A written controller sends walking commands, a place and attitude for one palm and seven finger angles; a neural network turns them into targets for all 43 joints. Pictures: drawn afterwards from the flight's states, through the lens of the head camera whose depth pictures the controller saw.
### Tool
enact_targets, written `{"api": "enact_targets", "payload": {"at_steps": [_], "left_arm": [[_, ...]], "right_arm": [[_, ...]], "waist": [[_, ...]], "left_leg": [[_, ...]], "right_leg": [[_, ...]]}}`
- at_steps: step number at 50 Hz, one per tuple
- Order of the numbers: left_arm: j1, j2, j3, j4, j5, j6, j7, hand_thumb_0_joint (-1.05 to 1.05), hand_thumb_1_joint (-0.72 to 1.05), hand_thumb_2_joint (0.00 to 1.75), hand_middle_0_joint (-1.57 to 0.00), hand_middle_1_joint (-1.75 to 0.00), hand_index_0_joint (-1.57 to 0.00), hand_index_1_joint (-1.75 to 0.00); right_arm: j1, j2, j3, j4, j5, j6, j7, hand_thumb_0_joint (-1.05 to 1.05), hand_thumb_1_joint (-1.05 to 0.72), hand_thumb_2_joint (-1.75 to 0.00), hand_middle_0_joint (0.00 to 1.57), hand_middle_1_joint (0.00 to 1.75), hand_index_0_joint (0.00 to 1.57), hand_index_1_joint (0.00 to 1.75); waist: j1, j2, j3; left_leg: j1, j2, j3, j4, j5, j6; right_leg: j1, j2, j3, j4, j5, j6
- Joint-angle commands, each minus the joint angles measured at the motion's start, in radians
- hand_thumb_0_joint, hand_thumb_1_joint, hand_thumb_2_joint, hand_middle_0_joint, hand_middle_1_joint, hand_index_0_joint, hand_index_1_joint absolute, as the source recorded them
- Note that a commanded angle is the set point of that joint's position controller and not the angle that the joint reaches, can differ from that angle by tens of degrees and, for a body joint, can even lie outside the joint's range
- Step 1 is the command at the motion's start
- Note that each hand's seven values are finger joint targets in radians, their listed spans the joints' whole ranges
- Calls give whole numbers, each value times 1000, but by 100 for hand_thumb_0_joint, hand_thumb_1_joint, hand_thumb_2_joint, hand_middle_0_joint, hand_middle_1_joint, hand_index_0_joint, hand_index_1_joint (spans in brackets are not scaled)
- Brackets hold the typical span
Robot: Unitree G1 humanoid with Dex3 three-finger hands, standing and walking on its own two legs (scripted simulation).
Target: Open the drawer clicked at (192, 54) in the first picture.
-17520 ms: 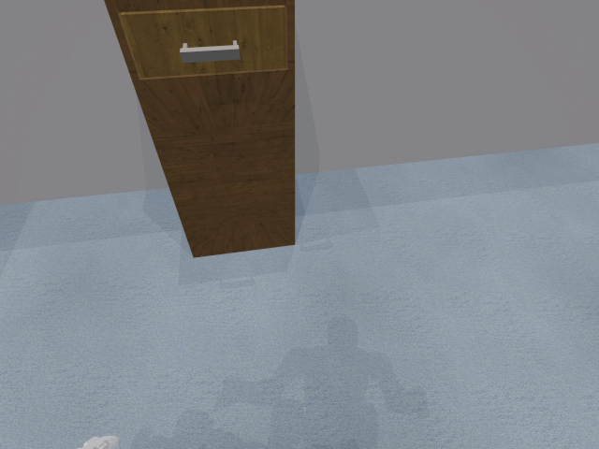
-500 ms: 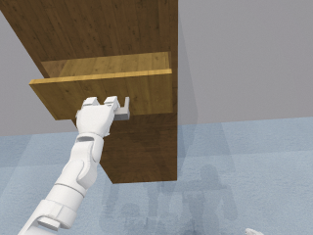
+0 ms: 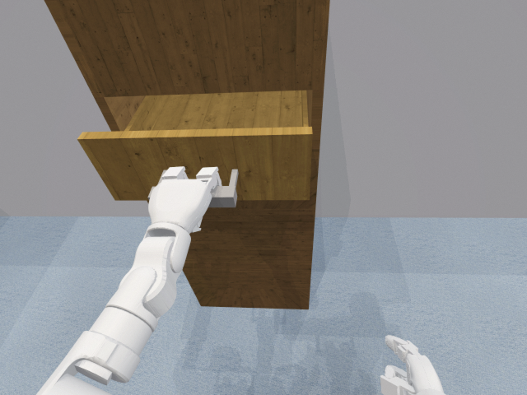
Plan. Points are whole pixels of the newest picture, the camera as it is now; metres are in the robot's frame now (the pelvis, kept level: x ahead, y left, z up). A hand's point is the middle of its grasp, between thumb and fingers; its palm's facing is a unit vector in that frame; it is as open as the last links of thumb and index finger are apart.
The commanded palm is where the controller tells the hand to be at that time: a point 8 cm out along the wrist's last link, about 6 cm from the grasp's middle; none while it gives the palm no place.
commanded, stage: pull the drawer open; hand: left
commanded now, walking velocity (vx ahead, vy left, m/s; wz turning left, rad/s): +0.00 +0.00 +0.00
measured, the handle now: (196, 186) +0.42 +0.15 +0.10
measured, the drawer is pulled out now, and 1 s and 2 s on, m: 0.13 0.30 0.30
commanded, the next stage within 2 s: open the thumb to release the handle in 0.96 s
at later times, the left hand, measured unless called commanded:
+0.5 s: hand (179, 281) +0.26 +0.15 +0.08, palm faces +0.08 -0.17 -0.98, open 6.1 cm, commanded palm +0.20 +0.15 +0.13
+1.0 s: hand (166, 328) +0.19 +0.14 +0.08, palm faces +0.09 -0.18 -0.98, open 6.2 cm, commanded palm +0.13 +0.15 +0.13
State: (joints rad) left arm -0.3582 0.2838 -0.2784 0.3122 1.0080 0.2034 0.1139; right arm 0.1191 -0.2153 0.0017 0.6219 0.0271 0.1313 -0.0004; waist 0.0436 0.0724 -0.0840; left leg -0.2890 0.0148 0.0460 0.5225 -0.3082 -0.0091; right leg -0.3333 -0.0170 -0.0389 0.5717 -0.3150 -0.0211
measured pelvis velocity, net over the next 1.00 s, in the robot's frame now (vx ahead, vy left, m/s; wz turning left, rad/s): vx -0.01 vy -0.01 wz -0.04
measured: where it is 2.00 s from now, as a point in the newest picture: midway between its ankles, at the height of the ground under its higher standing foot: outside the picture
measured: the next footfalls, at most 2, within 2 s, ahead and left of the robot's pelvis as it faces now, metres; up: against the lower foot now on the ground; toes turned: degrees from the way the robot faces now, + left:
none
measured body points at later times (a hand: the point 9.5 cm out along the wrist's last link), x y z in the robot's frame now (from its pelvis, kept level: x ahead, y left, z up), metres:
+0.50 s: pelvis +0.01 +0.00 +0.00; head +0.00 -0.06 +0.45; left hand +0.25 +0.15 +0.13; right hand +0.24 -0.19 -0.09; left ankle -0.03 +0.13 -0.73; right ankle -0.02 -0.10 -0.73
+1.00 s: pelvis -0.01 -0.01 -0.01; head -0.02 -0.07 +0.44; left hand +0.18 +0.15 +0.13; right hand +0.20 -0.22 -0.10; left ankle -0.03 +0.13 -0.73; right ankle -0.02 -0.10 -0.73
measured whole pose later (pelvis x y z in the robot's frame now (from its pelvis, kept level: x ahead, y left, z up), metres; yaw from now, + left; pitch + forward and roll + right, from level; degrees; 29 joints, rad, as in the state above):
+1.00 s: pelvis -0.01 -0.01 -0.01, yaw -2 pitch +1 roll +1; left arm 0.48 0.35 -0.22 -0.44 1.01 0.14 0.20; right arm 0.10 -0.25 0.02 0.57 0.00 0.12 0.08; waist 0.07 0.11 -0.07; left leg -0.26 0.05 0.07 0.58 -0.34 -0.03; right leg -0.31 0.02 -0.02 0.63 -0.33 -0.04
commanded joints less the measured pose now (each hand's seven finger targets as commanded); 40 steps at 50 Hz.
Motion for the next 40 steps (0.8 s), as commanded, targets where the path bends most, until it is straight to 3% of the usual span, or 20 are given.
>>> {"api": "enact_targets", "payload": {"at_steps": [1, 7, 9, 11, 14, 18, 19, 20, 21, 24, 25, 26, 29, 30, 31, 33, 34, 35, 39, 40], "left_arm": [[-97, 85, 62, -396, -6, -33, 44, 0, 90, 90, -40, -135, -40, -135], [121, 49, 22, -600, -3, 5, 52, 0, 90, 90, -40, -135, -40, -135], [185, 107, 68, -663, -11, 12, 57, 0, 90, 90, -40, -135, -40, -135], [268, 71, 42, -683, -4, 20, 59, 0, 90, 90, -40, -135, -40, -135], [289, 105, 55, -762, 6, 22, 66, 0, 90, 90, -40, -135, -40, -135], [375, 78, 36, -786, 15, 26, 69, 0, 90, 90, -40, -135, -40, -135], [371, 115, 65, -805, 12, 24, 72, 0, 90, 90, -40, -135, -40, -135], [431, 81, 43, -797, 21, 24, 72, 0, 90, 90, -40, -135, -40, -135], [453, 73, 35, -807, 11, 19, 69, 0, 90, 90, -40, -135, -40, -135], [519, 129, 88, -868, 11, 7, 72, 0, 90, 90, -40, -135, -40, -135], [565, 87, 49, -855, 20, 2, 69, 0, 90, 90, -40, -135, -40, -135], [548, 97, 55, -877, 10, -7, 68, 0, 90, 90, -40, -135, -40, -135], [658, 162, 132, -919, 2, -21, 80, 0, 90, 90, -40, -135, -40, -135], [708, 128, 105, -920, 7, -27, 81, 0, 90, 90, -40, -135, -40, -135], [711, 152, 131, -924, -3, -36, 85, 0, 90, 90, -40, -135, -40, -135], [745, 152, 132, -960, 6, -41, 96, 0, 90, 90, -40, -135, -40, -135], [761, 202, 180, -968, 2, -36, 104, 0, 90, 90, -40, -135, -40, -135], [797, 160, 147, -967, 13, -39, 106, 0, 90, 90, -40, -135, -40, -135], [858, 199, 187, -1008, 2, -44, 126, 0, 90, 90, -40, -135, -40, -135], [890, 160, 149, -1010, 10, -47, 126, 0, 90, 90, -40, -135, -40, -135]], "right_arm": [[-138, -103, -47, -167, 2, -47, 22, 0, -90, -90, 20, 30, 20, 30], [-164, -99, -47, -177, 4, -51, 53, 0, -90, -90, 20, 30, 20, 30], [-175, -105, -49, -180, 7, -54, 60, 0, -90, -90, 20, 30, 20, 30], [-182, -92, -39, -180, 6, -54, 66, 0, -90, -90, 20, 30, 20, 30], [-198, -98, -38, -184, 3, -53, 69, 0, -90, -90, 20, 30, 20, 30], [-213, -84, -22, -189, -2, -52, 73, 0, -90, -90, 20, 30, 20, 30], [-216, -88, -24, -186, -3, -52, 71, 0, -90, -90, 20, 30, 20, 30], [-220, -75, -14, -197, -6, -57, 74, 0, -90, -90, 20, 30, 20, 30], [-220, -72, -13, -194, -5, -52, 77, 0, -90, -90, 20, 30, 20, 30], [-234, -76, -9, -207, -8, -50, 79, 0, -90, -90, 20, 30, 20, 30], [-231, -65, 2, -214, -12, -57, 85, 0, -90, -90, 20, 30, 20, 30], [-231, -66, 0, -204, -12, -50, 86, 0, -90, -90, 20, 30, 20, 30], [-237, -76, 3, -224, -11, -51, 87, 0, -90, -90, 20, 30, 20, 30], [-235, -63, 14, -235, -17, -58, 91, 0, -90, -90, 20, 30, 20, 30], [-235, -67, 10, -225, -11, -52, 90, 0, -90, -90, 20, 30, 20, 30], [-234, -71, 11, -239, -17, -54, 92, 0, -90, -90, 20, 30, 20, 30], [-237, -82, 8, -239, -11, -55, 88, 0, -90, -90, 20, 30, 20, 30], [-236, -67, 18, -247, -18, -62, 94, 0, -90, -90, 20, 30, 20, 30], [-239, -87, 6, -254, -11, -61, 91, 0, -90, -90, 20, 30, 20, 30], [-231, -72, 15, -264, -19, -69, 96, 0, -90, -90, 20, 30, 20, 30]], "waist": [[37, -85, -307], [42, -104, -282], [46, -110, -270], [45, -112, -243], [46, -98, -233], [48, -97, -189], [47, -91, -183], [59, -108, -185], [51, -98, -171], [63, -92, -180], [67, -105, -173], [54, -95, -150], [72, -99, -158], [79, -120, -156], [67, -109, -123], [75, -94, -142], [76, -72, -135], [84, -94, -132], [79, -51, -113], [88, -86, -126]], "left_leg": [[105, -41, -10, -14, 510, 38], [116, -35, -9, -15, 541, 41], [118, -33, -5, -12, 523, 40], [109, -33, -6, -15, 531, 41], [117, -33, -2, -8, 485, 39], [105, -33, 0, -13, 456, 39], [106, -30, 2, -8, 438, 37], [100, -32, 3, -5, 448, 40], [104, -32, 1, -10, 447, 38], [105, -29, 6, 1, 449, 36], [94, -32, 9, 5, 449, 37], [95, -30, 5, -4, 442, 35], [74, -28, 15, 3, 410, 29], [62, -30, 19, 5, 403, 32], [55, -27, 19, -1, 394, 28], [55, -25, 21, 4, 385, 29], [54, -20, 26, 10, 363, 24], [45, -24, 23, 13, 367, 27], [44, -16, 24, 20, 334, 23], [35, -22, 23, 28, 331, 28]], "right_leg": [[216, 35, 11, -28, 507, -19], [217, 41, 8, -22, 525, -13], [232, 39, 15, -27, 540, -13], [221, 41, 8, -19, 545, -11], [210, 43, 16, -24, 504, -13], [187, 44, 12, -22, 486, -7], [191, 45, 18, -25, 474, -10], [190, 44, 12, -16, 476, -7], [189, 43, 13, -21, 482, -5], [210, 41, 25, -18, 516, -3], [199, 36, 16, -9, 505, 2], [196, 38, 21, -20, 521, 2], [226, 34, 38, -24, 528, 7], [226, 26, 34, -17, 533, 14], [213, 28, 38, -27, 548, 14], [214, 25, 40, -24, 529, 15], [210, 30, 50, -31, 496, 10], [203, 25, 47, -25, 491, 12], [174, 31, 57, -38, 429, 6], [172, 22, 55, -31, 415, 11]]}}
